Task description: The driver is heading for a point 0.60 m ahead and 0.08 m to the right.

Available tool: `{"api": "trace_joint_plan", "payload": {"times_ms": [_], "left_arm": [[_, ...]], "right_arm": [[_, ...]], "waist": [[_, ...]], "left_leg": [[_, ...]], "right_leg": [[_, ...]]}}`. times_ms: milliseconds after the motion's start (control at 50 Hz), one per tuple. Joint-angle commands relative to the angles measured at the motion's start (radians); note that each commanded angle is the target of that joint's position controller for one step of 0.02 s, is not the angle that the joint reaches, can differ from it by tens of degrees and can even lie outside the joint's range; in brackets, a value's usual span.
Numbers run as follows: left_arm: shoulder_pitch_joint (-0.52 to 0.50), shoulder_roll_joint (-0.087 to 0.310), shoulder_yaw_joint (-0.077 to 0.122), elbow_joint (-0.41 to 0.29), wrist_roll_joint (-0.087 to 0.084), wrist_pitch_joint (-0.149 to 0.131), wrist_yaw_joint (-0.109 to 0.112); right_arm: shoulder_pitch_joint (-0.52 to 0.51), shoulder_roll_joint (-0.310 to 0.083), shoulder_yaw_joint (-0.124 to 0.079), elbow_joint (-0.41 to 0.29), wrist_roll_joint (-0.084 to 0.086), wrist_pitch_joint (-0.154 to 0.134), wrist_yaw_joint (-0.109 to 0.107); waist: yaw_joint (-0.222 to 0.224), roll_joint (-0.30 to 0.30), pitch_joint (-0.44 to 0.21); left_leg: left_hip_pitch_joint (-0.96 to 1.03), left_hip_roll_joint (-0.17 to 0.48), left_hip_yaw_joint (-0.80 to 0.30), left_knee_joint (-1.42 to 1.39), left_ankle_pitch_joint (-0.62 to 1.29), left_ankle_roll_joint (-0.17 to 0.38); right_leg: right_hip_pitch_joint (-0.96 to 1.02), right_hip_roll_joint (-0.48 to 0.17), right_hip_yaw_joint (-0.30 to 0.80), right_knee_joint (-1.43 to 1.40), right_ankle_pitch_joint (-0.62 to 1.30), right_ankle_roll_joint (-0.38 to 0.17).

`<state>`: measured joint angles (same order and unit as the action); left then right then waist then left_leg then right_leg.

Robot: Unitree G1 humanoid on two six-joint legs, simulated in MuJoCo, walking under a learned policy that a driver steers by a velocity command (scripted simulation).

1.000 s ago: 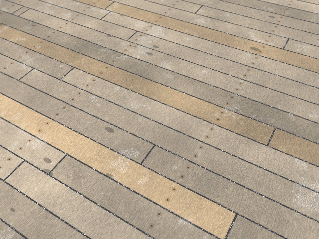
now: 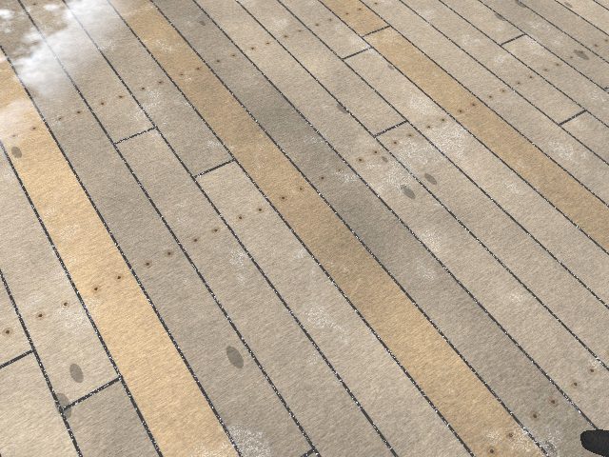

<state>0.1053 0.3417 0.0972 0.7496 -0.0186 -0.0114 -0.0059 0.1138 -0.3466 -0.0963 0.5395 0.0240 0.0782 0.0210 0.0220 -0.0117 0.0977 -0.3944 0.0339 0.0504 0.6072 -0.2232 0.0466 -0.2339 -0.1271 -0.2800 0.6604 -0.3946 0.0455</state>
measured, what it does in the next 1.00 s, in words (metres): walks ahead: right foot, then left foot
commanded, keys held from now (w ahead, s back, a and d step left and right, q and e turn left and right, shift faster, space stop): q+shift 0.20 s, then e+shift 0.04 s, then w+e+shift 0.72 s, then shift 0.04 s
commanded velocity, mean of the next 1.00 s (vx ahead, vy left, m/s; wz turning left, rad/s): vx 0.54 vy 0.00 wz -0.15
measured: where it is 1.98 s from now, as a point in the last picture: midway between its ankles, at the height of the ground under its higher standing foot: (332, 318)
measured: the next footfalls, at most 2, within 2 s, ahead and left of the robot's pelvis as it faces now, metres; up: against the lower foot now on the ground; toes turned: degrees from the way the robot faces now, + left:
right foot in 0.40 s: +0.12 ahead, -0.12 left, +0.00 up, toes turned +13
left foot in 0.80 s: +0.39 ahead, +0.13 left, +0.00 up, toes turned -7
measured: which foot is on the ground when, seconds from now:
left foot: down 0.00-0.40, up 0.42-0.78, down 0.80-1.00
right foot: up 0.00-0.38, down 0.40-0.82, up 0.84-1.00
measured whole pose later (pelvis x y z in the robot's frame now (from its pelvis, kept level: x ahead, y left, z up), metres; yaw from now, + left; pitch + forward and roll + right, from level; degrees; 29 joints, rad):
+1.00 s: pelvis +0.40 +0.00 +0.01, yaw -14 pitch +3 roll +2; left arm 0.22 0.36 0.08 0.75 0.03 0.00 -0.06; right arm 0.31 -0.31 -0.05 0.73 -0.04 -0.08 -0.01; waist -0.02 -0.05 -0.02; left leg -0.11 0.00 0.12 0.38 -0.32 -0.01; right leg -0.60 -0.03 -0.01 1.22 -0.27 -0.08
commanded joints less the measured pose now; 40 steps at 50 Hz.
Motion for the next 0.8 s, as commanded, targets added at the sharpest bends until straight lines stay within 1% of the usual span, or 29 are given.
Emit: {"api": "trace_joint_plan", "payload": {"times_ms": [20, 40, 60, 80, 100, 120, 140, 200, 240, 260, 300, 340, 360, 380, 400, 420, 440, 460, 480, 500, 520, 560, 580, 680, 720, 740, 760, 780, 800], "left_arm": [[-0.039, 0.068, 0.006, -0.128, 0.048, -0.018, -0.005], [-0.098, 0.110, 0.016, -0.135, 0.022, -0.017, -0.002], [-0.099, 0.100, 0.015, -0.136, 0.014, -0.019, 0.006], [-0.087, 0.104, 0.017, -0.126, 0.027, -0.018, 0.017], [-0.081, 0.107, 0.018, -0.121, 0.037, -0.014, 0.022], [-0.069, 0.101, 0.016, -0.119, 0.033, -0.014, 0.019], [-0.037, 0.089, 0.012, -0.108, 0.027, -0.014, 0.019], [-0.040, 0.052, -0.002, -0.096, 0.020, -0.014, 0.015], [0.011, 0.053, -0.005, -0.069, 0.017, -0.003, 0.007], [0.021, 0.051, -0.008, -0.066, 0.012, 0.000, 0.001], [0.024, 0.035, -0.017, -0.079, 0.002, -0.008, -0.019], [0.049, 0.041, -0.017, -0.077, -0.008, -0.027, -0.028], [0.081, 0.051, -0.015, -0.061, 0.003, -0.045, -0.029], [0.167, 0.040, -0.014, -0.038, -0.009, -0.053, -0.025], [0.256, 0.063, -0.014, -0.001, -0.006, -0.064, -0.022], [0.307, 0.137, -0.007, 0.001, 0.006, -0.077, -0.020], [0.300, 0.194, 0.007, -0.017, 0.031, -0.086, -0.034], [0.265, 0.165, 0.001, -0.030, 0.029, -0.094, -0.031], [0.227, 0.164, 0.014, -0.019, 0.058, -0.052, -0.039], [0.246, 0.152, 0.012, -0.022, 0.049, -0.040, -0.032], [0.276, 0.125, 0.005, -0.007, 0.036, -0.039, -0.025], [0.339, 0.085, -0.001, 0.026, 0.025, -0.042, -0.019], [0.351, 0.095, 0.006, 0.034, 0.024, -0.040, -0.016], [0.430, 0.104, 0.020, 0.057, 0.028, -0.034, -0.008], [0.434, 0.107, 0.024, 0.062, 0.031, -0.032, -0.004], [0.413, 0.113, 0.026, 0.059, 0.031, -0.033, -0.002], [0.367, 0.126, 0.030, 0.050, 0.031, -0.036, -0.002], [0.309, 0.146, 0.034, 0.036, 0.026, -0.044, -0.005], [0.272, 0.140, 0.033, 0.026, 0.015, -0.057, -0.014]], "right_arm": [[0.175, -0.284, -0.083, -0.069, -0.042, -0.037, -0.018], [0.156, -0.236, -0.068, -0.062, -0.034, -0.061, -0.009], [0.122, -0.214, -0.062, -0.050, -0.013, -0.072, -0.015], [0.077, -0.185, -0.053, -0.055, 0.004, -0.069, -0.023], [0.023, -0.169, -0.044, -0.069, 0.004, -0.059, -0.036], [0.006, -0.177, -0.044, -0.083, -0.010, -0.055, -0.043], [-0.012, -0.178, -0.046, -0.084, -0.017, -0.052, -0.049], [0.004, -0.185, -0.054, -0.076, -0.005, -0.043, -0.057], [-0.017, -0.165, -0.043, -0.077, -0.016, -0.038, -0.058], [0.005, -0.139, -0.032, -0.065, -0.018, -0.038, -0.055], [0.066, -0.116, -0.010, -0.028, -0.023, -0.051, -0.033], [0.055, -0.119, 0.004, -0.012, -0.032, -0.071, -0.016], [0.053, -0.088, 0.016, -0.015, -0.035, -0.085, -0.014], [0.030, -0.101, 0.015, -0.001, -0.036, -0.094, -0.016], [0.014, -0.051, 0.026, -0.006, -0.028, -0.104, -0.022], [0.008, 0.018, 0.046, -0.030, -0.012, -0.121, -0.026], [-0.067, -0.025, 0.038, -0.096, 0.039, -0.159, -0.027], [-0.104, -0.082, 0.022, -0.090, 0.053, -0.184, -0.028], [-0.121, -0.104, 0.023, -0.065, -0.102, -0.150, -0.010], [-0.098, -0.093, 0.020, -0.053, -0.114, -0.136, 0.002], [-0.085, -0.069, 0.027, -0.046, -0.111, -0.128, 0.015], [-0.085, -0.022, 0.042, -0.031, -0.085, -0.114, 0.027], [-0.096, -0.005, 0.049, -0.034, -0.074, -0.110, 0.028], [-0.239, 0.000, 0.060, -0.051, -0.057, -0.120, 0.030], [-0.269, -0.007, 0.060, -0.064, -0.053, -0.130, 0.027], [-0.245, -0.014, 0.059, -0.061, -0.049, -0.136, 0.022], [-0.179, -0.025, 0.055, -0.046, -0.044, -0.142, 0.012], [-0.037, -0.057, 0.041, -0.005, -0.045, -0.151, -0.004], [0.168, -0.128, 0.012, 0.053, -0.060, -0.161, -0.028]], "waist": [[-0.094, 0.294, -0.362], [-0.103, 0.167, -0.324], [-0.069, 0.118, -0.263], [-0.044, 0.074, -0.228], [-0.018, 0.059, -0.210], [-0.006, 0.104, -0.208], [0.009, 0.111, -0.222], [-0.009, 0.092, -0.254], [-0.015, 0.121, -0.284], [-0.034, 0.133, -0.306], [-0.059, 0.203, -0.270], [-0.035, 0.220, -0.170], [-0.022, 0.208, -0.140], [0.027, 0.209, -0.119], [0.050, 0.092, -0.067], [0.030, -0.145, -0.018], [0.033, -0.195, 0.106], [0.023, -0.121, 0.138], [0.009, -0.054, 0.109], [0.016, -0.085, 0.076], [0.027, -0.104, 0.047], [0.044, -0.116, -0.001], [0.047, -0.119, -0.021], [0.114, -0.133, -0.025], [0.118, -0.150, -0.020], [0.096, -0.159, -0.027], [0.049, -0.163, -0.047], [-0.036, -0.131, -0.116], [-0.141, -0.039, -0.237]], "left_leg": [[0.548, 0.343, -0.663, -0.204, 0.616, 0.376], [0.511, 0.307, -0.574, -0.236, 0.529, 0.337], [0.454, 0.250, -0.509, -0.239, 0.437, 0.278], [0.403, 0.215, -0.476, -0.242, 0.384, 0.236], [0.329, 0.190, -0.443, -0.257, 0.344, 0.213], [0.269, 0.172, -0.435, -0.248, 0.418, 0.221], [0.258, 0.155, -0.423, -0.236, 0.434, 0.218], [0.227, 0.108, -0.441, -0.203, 0.374, 0.186], [0.196, 0.123, -0.408, -0.174, 0.342, 0.171], [0.164, 0.117, -0.406, -0.195, 0.126, 0.167], [0.073, 0.120, -0.444, -0.258, -0.376, 0.158], [-0.013, 0.132, -0.451, -0.286, -0.545, 0.146], [-0.015, 0.109, -0.384, -0.276, -0.540, 0.121], [-0.099, 0.120, -0.398, -0.209, -0.580, 0.121], [-0.213, 0.064, -0.332, -0.017, -0.531, 0.078], [-0.383, -0.064, -0.114, 0.377, -0.384, -0.016], [-0.586, -0.074, -0.137, 0.485, -0.347, -0.013], [-0.621, -0.016, -0.193, 0.522, -0.209, -0.005], [-0.561, 0.006, -0.150, 0.448, -0.067, -0.032], [-0.475, 0.005, -0.123, 0.401, -0.025, -0.054], [-0.394, 0.003, -0.099, 0.375, 0.002, -0.075], [-0.335, -0.010, -0.073, 0.330, 0.045, -0.100], [-0.327, -0.017, -0.068, 0.285, 0.056, -0.110], [-0.280, -0.062, -0.051, 0.043, 0.042, -0.122], [-0.217, -0.070, -0.051, -0.033, 0.006, -0.112], [-0.134, -0.074, -0.058, -0.068, 0.003, -0.102], [0.009, -0.083, -0.059, -0.109, -0.011, -0.086], [0.255, -0.093, -0.054, -0.152, 0.005, -0.062], [0.567, -0.025, -0.107, -0.140, -0.010, -0.029]], "right_leg": [[-0.486, 0.125, 0.286, 0.584, -0.317, 0.046], [-0.507, 0.105, 0.348, 0.608, -0.247, 0.023], [-0.510, 0.093, 0.369, 0.558, -0.163, 0.005], [-0.503, 0.083, 0.377, 0.492, -0.102, 0.002], [-0.453, 0.087, 0.379, 0.445, -0.046, 0.003], [-0.393, 0.111, 0.373, 0.413, -0.025, 0.013], [-0.366, 0.128, 0.374, 0.348, -0.005, 0.028], [-0.278, 0.175, 0.383, 0.173, 0.051, 0.045], [-0.204, 0.152, 0.357, 0.131, 0.097, 0.047], [-0.159, 0.139, 0.337, 0.115, 0.119, 0.039], [-0.090, 0.137, 0.276, 0.113, 0.090, 0.009], [-0.050, 0.135, 0.233, 0.053, 0.041, -0.046], [-0.022, 0.146, 0.219, 0.004, 0.017, -0.073], [0.067, 0.139, 0.225, -0.031, 0.015, -0.103], [0.131, 0.073, 0.376, -0.155, -0.112, -0.147], [0.167, -0.117, 0.798, -0.387, -0.433, -0.258], [0.126, -0.246, 1.221, -0.593, -0.660, -0.377], [0.123, -0.255, 1.195, -0.584, -0.618, -0.365], [0.076, -0.176, 1.027, -0.579, -0.543, -0.289], [0.071, -0.110, 0.897, -0.563, -0.401, -0.250], [0.050, -0.053, 0.799, -0.562, -0.271, -0.240], [0.093, -0.003, 0.716, -0.543, -0.092, -0.250], [0.108, -0.001, 0.711, -0.541, -0.074, -0.260], [0.185, 0.008, 0.721, -0.487, -0.005, -0.269], [0.181, -0.005, 0.752, -0.462, 0.034, -0.272], [0.153, -0.013, 0.766, -0.446, 0.099, -0.264], [0.092, -0.014, 0.758, -0.409, 0.229, -0.247], [0.002, 0.013, 0.716, -0.284, 0.445, -0.217], [-0.140, 0.095, 0.634, -0.021, 0.512, -0.183]]}}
